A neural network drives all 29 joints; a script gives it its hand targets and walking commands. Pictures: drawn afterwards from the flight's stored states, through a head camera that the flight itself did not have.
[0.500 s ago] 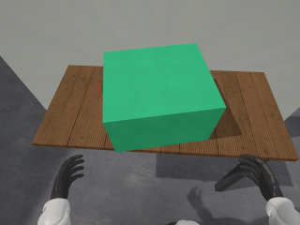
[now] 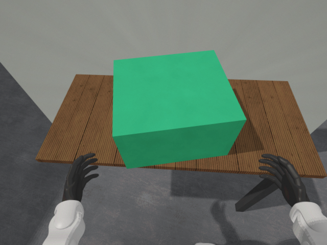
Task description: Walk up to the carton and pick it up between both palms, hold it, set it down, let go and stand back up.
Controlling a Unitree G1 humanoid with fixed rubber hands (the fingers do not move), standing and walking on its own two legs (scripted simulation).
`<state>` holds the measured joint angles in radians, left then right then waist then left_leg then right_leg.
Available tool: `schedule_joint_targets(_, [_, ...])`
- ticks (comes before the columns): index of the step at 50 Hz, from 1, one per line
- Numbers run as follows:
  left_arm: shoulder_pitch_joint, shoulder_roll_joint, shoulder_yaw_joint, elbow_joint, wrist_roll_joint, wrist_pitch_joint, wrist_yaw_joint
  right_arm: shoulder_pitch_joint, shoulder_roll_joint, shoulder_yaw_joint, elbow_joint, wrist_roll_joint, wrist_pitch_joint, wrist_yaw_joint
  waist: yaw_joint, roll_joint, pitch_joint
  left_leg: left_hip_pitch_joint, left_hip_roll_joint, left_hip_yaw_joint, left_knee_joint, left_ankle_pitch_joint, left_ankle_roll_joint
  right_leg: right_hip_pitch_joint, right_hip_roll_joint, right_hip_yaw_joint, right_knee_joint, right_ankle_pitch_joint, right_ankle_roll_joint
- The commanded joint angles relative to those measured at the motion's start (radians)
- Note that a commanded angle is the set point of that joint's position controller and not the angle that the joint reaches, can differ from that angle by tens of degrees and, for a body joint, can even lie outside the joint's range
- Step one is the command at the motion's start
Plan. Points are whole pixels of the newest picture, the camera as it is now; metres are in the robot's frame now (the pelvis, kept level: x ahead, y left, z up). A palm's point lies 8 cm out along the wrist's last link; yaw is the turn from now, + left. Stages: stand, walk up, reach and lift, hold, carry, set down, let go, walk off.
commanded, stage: reach and lift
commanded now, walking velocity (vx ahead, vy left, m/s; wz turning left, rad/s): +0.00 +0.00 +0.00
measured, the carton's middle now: (171, 108) +0.48 +0.01 +0.00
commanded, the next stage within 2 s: none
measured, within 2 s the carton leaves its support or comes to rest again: neither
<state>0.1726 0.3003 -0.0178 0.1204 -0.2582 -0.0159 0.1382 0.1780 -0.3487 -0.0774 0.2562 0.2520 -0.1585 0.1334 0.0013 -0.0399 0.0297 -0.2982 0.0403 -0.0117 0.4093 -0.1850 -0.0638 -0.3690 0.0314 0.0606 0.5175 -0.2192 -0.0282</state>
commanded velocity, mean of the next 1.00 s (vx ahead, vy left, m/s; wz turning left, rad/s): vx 0.00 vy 0.00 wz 0.00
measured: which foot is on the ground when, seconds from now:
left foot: down 0.00-1.00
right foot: down 0.00-1.00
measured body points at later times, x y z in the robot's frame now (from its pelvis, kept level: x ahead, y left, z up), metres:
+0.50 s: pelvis +0.00 +0.00 +0.00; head +0.06 -0.01 +0.45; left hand +0.32 +0.24 +0.06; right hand +0.33 -0.26 +0.06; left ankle +0.01 +0.17 -0.74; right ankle +0.03 -0.10 -0.74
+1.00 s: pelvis +0.01 +0.00 +0.00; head +0.08 +0.00 +0.45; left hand +0.40 +0.24 +0.10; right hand +0.40 -0.26 +0.10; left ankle +0.01 +0.17 -0.74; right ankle +0.03 -0.10 -0.74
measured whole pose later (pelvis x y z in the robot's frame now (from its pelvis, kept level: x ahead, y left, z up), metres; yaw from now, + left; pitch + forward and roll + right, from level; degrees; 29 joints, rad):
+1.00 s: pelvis +0.01 +0.00 +0.00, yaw +0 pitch +7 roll +1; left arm -0.44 0.31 0.16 0.23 -0.26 0.43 0.11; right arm -0.46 -0.52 -0.08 0.44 0.36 0.17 0.12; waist 0.00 0.00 0.02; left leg -0.30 0.04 -0.01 0.36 -0.17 -0.06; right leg -0.37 0.03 0.06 0.45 -0.19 -0.03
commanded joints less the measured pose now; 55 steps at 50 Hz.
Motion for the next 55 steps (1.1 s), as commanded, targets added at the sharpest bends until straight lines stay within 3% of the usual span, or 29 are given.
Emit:
schedule_joint_targets(1, [-0.278,0.117,0.081,-0.301,-0.018,0.01,0.022,-0.303,-0.31,-0.082,-0.265,0.152,0.012,-0.01,0.042,0.032,-0.405,0.09,-0.079,0.062,-0.092,-0.014,0.051,0.279,-0.006,-0.031,-0.149,0.123,0.038])
schedule_joint_targets(3, [-0.302,0.123,0.098,-0.327,-0.026,0.018,0.023,-0.317,-0.344,-0.113,-0.279,0.144,0.006,-0.015,0.024,0.018,-0.437,0.112,-0.079,0.059,-0.063,0.058,0.044,0.27,0.009,-0.034,-0.129,0.217,0.035])
schedule_joint_targets(7, [-0.262,0.126,0.156,-0.324,-0.004,0.073,0.002,-0.324,-0.376,-0.098,-0.263,0.179,0.015,-0.027,0.029,0.033,-0.477,0.128,-0.086,0.074,-0.038,0.227,0.032,0.342,0.009,-0.03,-0.114,0.425,0.042])
schedule_joint_targets(9, [-0.274,0.126,0.173,-0.294,0.015,0.105,-0.008,-0.3,-0.361,-0.064,-0.241,0.186,0.032,-0.023,0.052,0.0,-0.465,0.135,-0.088,0.068,-0.054,0.235,0.044,0.36,0.006,-0.025,-0.129,0.422,0.045])
schedule_joint_targets(11, [-0.338,0.114,0.173,-0.281,0.016,0.128,-0.021,-0.378,-0.406,-0.072,-0.218,0.192,0.044,-0.024,0.028,0.021,-0.454,0.15,-0.085,0.066,-0.054,0.255,0.036,0.31,0.019,-0.024,-0.137,0.389,0.04])
schedule_joint_targets(15, [-0.477,0.163,0.152,-0.239,-0.014,0.163,-0.031,-0.506,-0.394,-0.059,-0.187,0.206,0.105,-0.01,0.026,0.003,-0.429,0.119,-0.075,0.056,-0.088,0.127,0.064,0.324,-0.002,-0.008,-0.168,0.269,0.038])
schedule_joint_targets(17, [-0.463,0.169,0.177,-0.268,-0.027,0.173,-0.037,-0.506,-0.421,-0.06,-0.209,0.198,0.113,-0.016,0.021,-0.034,-0.49,0.131,-0.076,0.072,-0.077,0.146,0.061,0.335,0.007,-0.012,-0.151,0.32,0.044])
schedule_joint_targets(19, [-0.487,0.181,0.181,-0.235,-0.03,0.185,-0.044,-0.533,-0.431,-0.071,-0.181,0.208,0.133,-0.018,0.022,-0.006,-0.484,0.105,-0.079,0.063,-0.073,0.164,0.057,0.341,0.005,-0.011,-0.146,0.352,0.038])
schedule_joint_targets(20, [-0.516,0.177,0.192,-0.27,-0.013,0.184,-0.038,-0.585,-0.427,-0.066,-0.181,0.204,0.126,-0.016,0.029,-0.041,-0.528,0.129,-0.078,0.068,-0.071,0.18,0.059,0.342,0.015,-0.019,-0.133,0.381,0.046])
schedule_joint_targets(23, [-0.591,0.196,0.202,-0.264,-0.004,0.206,-0.035,-0.658,-0.449,-0.071,-0.131,0.219,0.151,-0.011,0.028,-0.011,-0.503,0.118,-0.077,0.066,-0.074,0.193,0.052,0.321,0.021,-0.017,-0.143,0.361,0.036])
schedule_joint_targets(24, [-0.59,0.175,0.19,-0.217,0.0,0.225,-0.033,-0.653,-0.431,-0.067,-0.1,0.215,0.168,-0.011,0.046,0.012,-0.471,0.114,-0.072,0.063,-0.087,0.182,0.056,0.313,0.014,-0.013,-0.152,0.328,0.03])
schedule_joint_targets(26, [-0.642,0.176,0.216,-0.132,0.0,0.254,-0.038,-0.702,-0.456,-0.053,-0.071,0.233,0.192,-0.005,0.053,-0.012,-0.472,0.113,-0.072,0.065,-0.09,0.141,0.068,0.302,0.009,-0.008,-0.16,0.281,0.036])
schedule_joint_targets(27, [-0.663,0.185,0.201,-0.154,-0.002,0.257,-0.032,-0.71,-0.447,-0.049,-0.019,0.239,0.195,-0.001,0.061,0.03,-0.493,0.097,-0.07,0.064,-0.079,0.131,0.059,0.284,0.019,-0.002,-0.148,0.252,0.026])
schedule_joint_targets(28, [-0.723,0.206,0.222,-0.22,-0.003,0.268,-0.027,-0.781,-0.457,-0.071,-0.093,0.221,0.2,-0.002,0.063,-0.004,-0.546,0.112,-0.068,0.06,-0.084,0.149,0.055,0.325,0.015,-0.008,-0.158,0.277,0.032])
schedule_joint_targets(29, [-0.678,0.193,0.215,-0.188,-0.004,0.27,-0.03,-0.76,-0.46,-0.068,-0.078,0.219,0.201,-0.004,0.046,-0.033,-0.539,0.099,-0.075,0.067,-0.079,0.145,0.061,0.331,0.015,-0.006,-0.151,0.3,0.041])
schedule_joint_targets(31, [-0.75,0.245,0.258,-0.115,-0.002,0.296,-0.038,-0.821,-0.452,-0.054,-0.057,0.221,0.215,-0.011,0.077,-0.021,-0.552,0.045,-0.077,0.08,-0.072,0.148,0.062,0.352,0.003,0.001,-0.135,0.348,0.049])
schedule_joint_targets(32, [-0.763,0.224,0.245,-0.146,0.002,0.301,-0.031,-0.829,-0.446,-0.07,-0.08,0.224,0.214,-0.01,0.056,-0.01,-0.578,0.067,-0.073,0.067,-0.073,0.176,0.057,0.369,0.017,-0.017,-0.135,0.354,0.05])
schedule_joint_targets(37, [-0.878,0.223,0.216,-0.109,-0.003,0.337,-0.044,-0.958,-0.499,-0.07,-0.025,0.23,0.24,-0.008,0.049,0.0,-0.622,0.099,-0.073,0.071,-0.07,0.211,0.048,0.324,0.026,-0.024,-0.129,0.421,0.045])
schedule_joint_targets(39, [-0.906,0.224,0.215,-0.064,0.005,0.359,-0.038,-0.998,-0.492,-0.085,-0.015,0.217,0.245,-0.005,0.062,0.002,-0.667,0.053,-0.071,0.067,-0.075,0.191,0.041,0.304,0.03,-0.025,-0.133,0.382,0.044])
schedule_joint_targets(41, [-0.932,0.256,0.251,-0.1,0.014,0.365,-0.036,-1.012,-0.5,-0.065,-0.016,0.221,0.253,-0.008,0.081,0.0,-0.735,0.065,-0.071,0.076,-0.057,0.267,0.04,0.349,0.03,-0.031,-0.104,0.503,0.046])
schedule_joint_targets(42, [-0.954,0.256,0.237,-0.034,-0.002,0.37,-0.041,-1.014,-0.493,-0.043,0.038,0.23,0.273,-0.011,0.091,-0.007,-0.608,0.043,-0.068,0.074,-0.072,0.228,0.05,0.315,0.03,-0.018,-0.116,0.436,0.049])
schedule_joint_targets(43, [-0.951,0.257,0.254,-0.089,0.003,0.372,-0.042,-1.027,-0.5,-0.05,-0.017,0.223,0.268,-0.02,0.09,0.003,-0.699,0.052,-0.071,0.085,-0.059,0.272,0.047,0.364,0.019,-0.011,-0.114,0.505,0.05])
schedule_joint_targets(44, [-0.949,0.275,0.273,-0.06,0.022,0.383,-0.039,-1.026,-0.497,-0.032,0.026,0.248,0.274,-0.017,0.105,0.01,-0.69,0.061,-0.072,0.083,-0.052,0.291,0.041,0.353,0.03,-0.013,-0.11,0.525,0.05])
schedule_joint_targets(45, [-1.028,0.267,0.258,-0.05,0.014,0.399,-0.04,-1.103,-0.509,-0.06,0.037,0.218,0.285,-0.019,0.064,-0.02,-0.688,0.024,-0.076,0.074,-0.053,0.249,0.04,0.347,0.033,-0.029,-0.113,0.503,0.052])
schedule_joint_targets(47, [-1.032,0.287,0.264,-0.018,0.003,0.405,-0.037,-1.105,-0.495,-0.036,0.012,0.23,0.301,-0.022,0.098,-0.029,-0.725,0.023,-0.074,0.084,-0.053,0.244,0.056,0.367,0.016,-0.016,-0.111,0.514,0.059])
schedule_joint_targets(51, [-1.141,0.266,0.211,0.061,-0.02,0.418,-0.031,-1.216,-0.502,-0.03,0.134,0.212,0.325,-0.009,0.093,-0.023,-0.684,-0.003,-0.061,0.07,-0.055,0.189,0.049,0.277,0.016,-0.032,-0.119,0.38,0.054])
schedule_joint_targets(52, [-1.146,0.259,0.193,0.014,-0.03,0.413,-0.03,-1.208,-0.509,-0.049,0.099,0.207,0.314,-0.009,0.068,0.004,-0.753,0.029,-0.064,0.065,-0.046,0.229,0.039,0.292,0.025,-0.034,-0.109,0.444,0.041])
schedule_joint_targets(53, [-1.191,0.28,0.204,0.013,-0.024,0.422,-0.028,-1.239,-0.505,-0.037,0.136,0.213,0.328,-0.012,0.079,0.034,-0.752,0.039,-0.06,0.067,-0.037,0.281,0.033,0.285,0.028,-0.032,-0.117,0.474,0.041])
schedule_joint_targets(55, [-1.267,0.302,0.207,0.066,-0.04,0.423,-0.02,-1.352,-0.498,-0.026,0.121,0.216,0.328,-0.008,0.092,0.003,-0.799,-0.021,-0.064,0.075,-0.035,0.265,0.033,0.312,0.022,-0.032,-0.099,0.517,0.045])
